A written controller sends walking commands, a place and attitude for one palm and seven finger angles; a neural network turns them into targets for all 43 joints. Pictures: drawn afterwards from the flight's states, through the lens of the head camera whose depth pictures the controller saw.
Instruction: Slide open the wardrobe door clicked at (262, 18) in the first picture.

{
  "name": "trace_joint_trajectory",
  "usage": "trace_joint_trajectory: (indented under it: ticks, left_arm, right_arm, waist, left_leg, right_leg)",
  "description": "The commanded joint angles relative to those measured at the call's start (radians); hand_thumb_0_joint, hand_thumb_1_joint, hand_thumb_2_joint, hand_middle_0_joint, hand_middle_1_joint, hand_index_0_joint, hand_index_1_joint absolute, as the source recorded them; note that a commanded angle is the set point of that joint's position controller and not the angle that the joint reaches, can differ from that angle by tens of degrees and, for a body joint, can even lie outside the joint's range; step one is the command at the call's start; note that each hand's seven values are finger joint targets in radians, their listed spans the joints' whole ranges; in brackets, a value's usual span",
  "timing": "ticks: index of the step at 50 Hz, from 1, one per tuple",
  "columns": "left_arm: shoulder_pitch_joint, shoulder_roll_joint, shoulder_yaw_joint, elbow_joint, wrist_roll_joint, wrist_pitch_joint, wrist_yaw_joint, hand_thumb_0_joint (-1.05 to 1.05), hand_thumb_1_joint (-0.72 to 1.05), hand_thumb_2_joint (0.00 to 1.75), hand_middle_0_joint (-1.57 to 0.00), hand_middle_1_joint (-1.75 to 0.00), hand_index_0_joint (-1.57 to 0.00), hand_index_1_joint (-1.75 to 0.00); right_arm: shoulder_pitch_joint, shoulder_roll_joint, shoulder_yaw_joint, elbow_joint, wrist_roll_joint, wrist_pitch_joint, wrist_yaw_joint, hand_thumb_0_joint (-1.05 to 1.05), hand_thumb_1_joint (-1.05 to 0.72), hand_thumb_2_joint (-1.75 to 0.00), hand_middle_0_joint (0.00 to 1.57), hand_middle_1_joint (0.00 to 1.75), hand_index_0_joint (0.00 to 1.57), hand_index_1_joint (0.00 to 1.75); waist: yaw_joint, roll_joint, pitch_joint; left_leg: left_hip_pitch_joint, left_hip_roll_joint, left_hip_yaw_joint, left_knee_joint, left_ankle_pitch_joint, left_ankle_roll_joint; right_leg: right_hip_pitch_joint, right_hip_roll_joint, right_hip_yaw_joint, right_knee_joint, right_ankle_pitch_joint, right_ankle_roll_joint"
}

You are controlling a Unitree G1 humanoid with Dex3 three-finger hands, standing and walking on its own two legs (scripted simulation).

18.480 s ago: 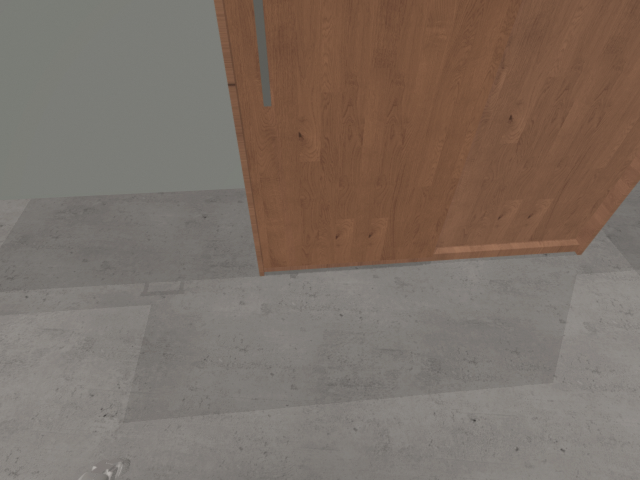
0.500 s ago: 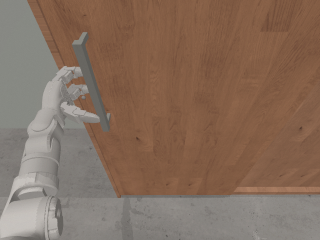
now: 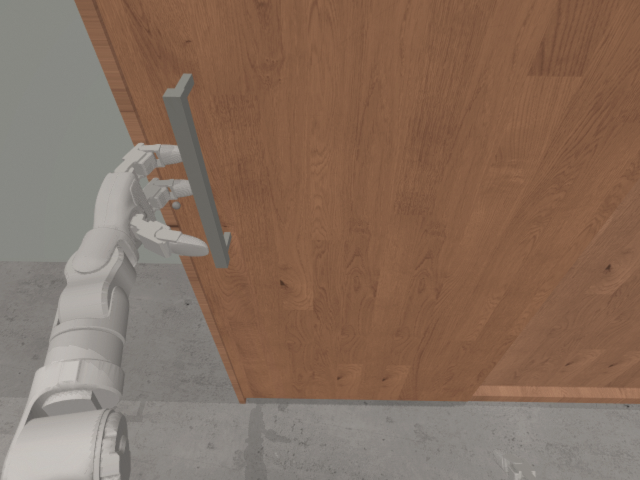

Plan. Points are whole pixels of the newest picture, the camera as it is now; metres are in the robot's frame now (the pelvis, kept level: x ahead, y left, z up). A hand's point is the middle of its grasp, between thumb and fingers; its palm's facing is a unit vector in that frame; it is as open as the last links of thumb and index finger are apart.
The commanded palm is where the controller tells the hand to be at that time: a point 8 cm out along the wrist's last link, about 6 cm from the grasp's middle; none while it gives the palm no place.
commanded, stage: slide the fingers in behind the handle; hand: left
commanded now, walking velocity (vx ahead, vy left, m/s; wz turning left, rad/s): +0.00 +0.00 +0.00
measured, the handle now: (206, 185) +0.46 +0.17 +0.14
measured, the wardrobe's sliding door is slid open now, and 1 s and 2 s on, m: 0.00 0.00 0.00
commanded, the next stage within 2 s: grip the handle and tug to test in 1.44 s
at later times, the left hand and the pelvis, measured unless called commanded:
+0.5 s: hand (199, 206) +0.40 +0.16 +0.16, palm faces +0.02 -1.00 +0.01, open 14.0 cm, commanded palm +0.37 +0.21 +0.16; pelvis -0.01 -0.01 +0.00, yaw +0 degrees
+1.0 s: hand (215, 203) +0.41 +0.14 +0.15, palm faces +0.00 -1.00 +0.02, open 14.0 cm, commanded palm +0.37 +0.20 +0.16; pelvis +0.00 -0.01 +0.00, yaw +0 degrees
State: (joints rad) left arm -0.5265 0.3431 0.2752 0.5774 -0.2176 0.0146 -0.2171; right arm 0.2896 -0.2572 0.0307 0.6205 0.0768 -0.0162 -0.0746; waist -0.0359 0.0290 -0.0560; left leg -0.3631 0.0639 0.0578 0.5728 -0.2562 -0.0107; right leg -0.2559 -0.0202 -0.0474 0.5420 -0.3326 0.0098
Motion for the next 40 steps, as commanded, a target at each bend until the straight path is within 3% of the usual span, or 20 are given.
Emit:
trace_joint_trajectory:
  ticks: [1,2,4,7,8,11,15,17,22,23,25,26,30,31,33,40]
  left_arm:
    - [-0.426,0.202,0.027,-0.277,-0.016,-0.048,0.008,0.00,-0.50,0.30,-0.30,-1.20,-0.30,-1.20]
    - [-0.444,0.210,0.030,-0.282,-0.014,-0.047,0.012,0.00,-0.50,0.30,-0.30,-1.20,-0.30,-1.20]
    - [-0.496,0.172,-0.007,-0.325,-0.012,-0.055,0.018,0.00,-0.50,0.30,-0.30,-1.20,-0.30,-1.20]
    - [-0.484,0.168,-0.009,-0.312,-0.014,-0.059,0.030,0.00,-0.50,0.30,-0.30,-1.20,-0.30,-1.20]
    - [-0.488,0.137,-0.035,-0.299,-0.012,-0.057,0.031,0.00,-0.50,0.30,-0.30,-1.20,-0.30,-1.20]
    - [-0.471,0.161,-0.008,-0.235,-0.008,-0.044,0.043,0.00,-0.50,0.30,-0.30,-1.20,-0.30,-1.20]
    - [-0.446,0.156,0.002,-0.224,-0.001,-0.028,0.056,0.00,-0.50,0.30,-0.30,-1.20,-0.30,-1.20]
    - [-0.442,0.174,0.014,-0.215,0.002,-0.033,0.060,0.00,-0.50,0.30,-0.30,-1.20,-0.30,-1.20]
    - [-0.446,0.169,0.015,-0.293,0.003,-0.071,0.066,0.00,-0.50,0.30,-0.30,-1.20,-0.30,-1.20]
    - [-0.416,0.184,0.036,-0.273,0.001,-0.070,0.066,0.00,-0.50,0.30,-0.30,-1.20,-0.30,-1.20]
    - [-0.438,0.159,0.007,-0.266,-0.002,-0.067,0.057,0.00,-0.50,0.30,-0.30,-1.20,-0.30,-1.20]
    - [-0.436,0.170,0.013,-0.237,-0.003,-0.064,0.057,0.00,-0.50,0.30,-0.30,-1.20,-0.30,-1.20]
    - [-0.468,0.157,-0.003,-0.244,-0.001,-0.047,0.050,0.00,-0.50,0.30,-0.30,-1.20,-0.30,-1.20]
    - [-0.461,0.174,0.008,-0.250,0.000,-0.050,0.052,0.00,-0.50,0.30,-0.30,-1.20,-0.30,-1.20]
    - [-0.448,0.142,-0.010,-0.271,-0.005,-0.052,0.051,0.00,-0.50,0.30,-0.30,-1.20,-0.30,-1.20]
    - [-0.461,0.117,-0.027,-0.269,-0.003,-0.055,0.066,0.00,-0.50,0.30,-0.30,-1.20,-0.30,-1.20]
  right_arm:
    - [-0.072,-0.139,-0.053,-0.138,0.000,-0.045,-0.010,0.00,-0.90,-0.90,0.20,0.30,0.20,0.30]
    - [-0.079,-0.137,-0.052,-0.137,0.000,-0.044,-0.013,0.00,-0.90,-0.90,0.20,0.30,0.20,0.30]
    - [-0.082,-0.131,-0.051,-0.133,0.000,-0.050,-0.015,0.00,-0.90,-0.90,0.20,0.30,0.20,0.30]
    - [-0.080,-0.133,-0.051,-0.122,-0.003,-0.055,-0.016,0.00,-0.90,-0.90,0.20,0.30,0.20,0.30]
    - [-0.082,-0.130,-0.048,-0.119,-0.003,-0.057,-0.016,0.00,-0.90,-0.90,0.20,0.30,0.20,0.30]
    - [-0.073,-0.136,-0.048,-0.107,-0.007,-0.054,-0.015,0.00,-0.90,-0.90,0.20,0.30,0.20,0.30]
    - [-0.080,-0.128,-0.047,-0.116,-0.008,-0.050,-0.008,0.00,-0.90,-0.90,0.20,0.30,0.20,0.30]
    - [-0.081,-0.131,-0.045,-0.120,-0.009,-0.043,-0.007,0.00,-0.90,-0.90,0.20,0.30,0.20,0.30]
    - [-0.088,-0.123,-0.049,-0.132,-0.011,-0.048,-0.001,0.00,-0.90,-0.90,0.20,0.30,0.20,0.30]
    - [-0.086,-0.125,-0.050,-0.129,-0.012,-0.046,-0.003,0.00,-0.90,-0.90,0.20,0.30,0.20,0.30]
    - [-0.087,-0.124,-0.049,-0.124,-0.008,-0.044,-0.005,0.00,-0.90,-0.90,0.20,0.30,0.20,0.30]
    - [-0.079,-0.129,-0.050,-0.118,-0.009,-0.043,-0.006,0.00,-0.90,-0.90,0.20,0.30,0.20,0.30]
    - [-0.085,-0.127,-0.051,-0.117,-0.006,-0.042,-0.008,0.00,-0.90,-0.90,0.20,0.30,0.20,0.30]
    - [-0.081,-0.130,-0.052,-0.115,-0.008,-0.041,-0.009,0.00,-0.90,-0.90,0.20,0.30,0.20,0.30]
    - [-0.085,-0.124,-0.053,-0.121,-0.007,-0.046,-0.007,0.00,-0.90,-0.90,0.20,0.30,0.20,0.30]
    - [-0.081,-0.124,-0.055,-0.111,-0.008,-0.047,-0.003,0.00,-0.90,-0.90,0.20,0.30,0.20,0.30]
  waist:
    - [-0.003,-0.001,-0.246]
    - [-0.004,0.008,-0.238]
    - [-0.017,0.039,-0.255]
    - [-0.016,0.028,-0.259]
    - [-0.020,0.024,-0.253]
    - [-0.012,-0.020,-0.234]
    - [0.003,-0.019,-0.263]
    - [0.003,-0.042,-0.243]
    - [0.014,-0.002,-0.288]
    - [0.016,-0.033,-0.288]
    - [0.003,-0.029,-0.253]
    - [-0.006,-0.069,-0.226]
    - [-0.005,-0.010,-0.225]
    - [-0.001,-0.018,-0.241]
    - [0.002,-0.011,-0.271]
    - [-0.004,-0.018,-0.256]
  left_leg:
    - [0.233,-0.053,-0.038,-0.048,0.210,0.051]
    - [0.232,-0.052,-0.042,-0.053,0.199,0.050]
    - [0.266,-0.053,-0.046,-0.050,0.201,0.047]
    - [0.275,-0.051,-0.053,-0.051,0.189,0.046]
    - [0.271,-0.053,-0.054,-0.054,0.186,0.045]
    - [0.242,-0.055,-0.056,-0.060,0.162,0.046]
    - [0.236,-0.059,-0.043,-0.057,0.193,0.046]
    - [0.217,-0.057,-0.041,-0.062,0.186,0.049]
    - [0.242,-0.060,-0.035,-0.056,0.212,0.050]
    - [0.233,-0.060,-0.031,-0.055,0.216,0.052]
    - [0.222,-0.061,-0.025,-0.056,0.198,0.051]
    - [0.206,-0.060,-0.028,-0.056,0.178,0.055]
    - [0.215,-0.064,-0.027,-0.059,0.162,0.054]
    - [0.221,-0.062,-0.028,-0.055,0.173,0.055]
    - [0.235,-0.064,-0.028,-0.053,0.198,0.055]
    - [0.238,-0.064,-0.029,-0.052,0.201,0.051]
  right_leg:
    - [-0.027,0.049,-0.002,-0.081,0.318,-0.019]
    - [-0.036,0.049,0.000,-0.082,0.305,-0.020]
    - [-0.055,0.050,-0.001,-0.083,0.294,-0.022]
    - [-0.057,0.052,-0.004,-0.087,0.274,-0.024]
    - [-0.058,0.051,-0.006,-0.087,0.272,-0.024]
    - [-0.050,0.051,-0.009,-0.094,0.250,-0.022]
    - [-0.022,0.045,-0.002,-0.087,0.304,-0.019]
    - [-0.010,0.044,-0.001,-0.089,0.304,-0.018]
    - [0.016,0.045,0.006,-0.084,0.336,-0.021]
    - [0.026,0.046,0.007,-0.084,0.349,-0.018]
    - [0.006,0.046,0.008,-0.089,0.344,-0.014]
    - [0.002,0.046,0.007,-0.097,0.325,-0.010]
    - [-0.024,0.044,0.013,-0.101,0.303,-0.013]
    - [-0.006,0.044,0.011,-0.099,0.307,-0.015]
    - [0.002,0.044,0.011,-0.092,0.340,-0.015]
    - [-0.015,0.047,0.004,-0.088,0.340,-0.015]
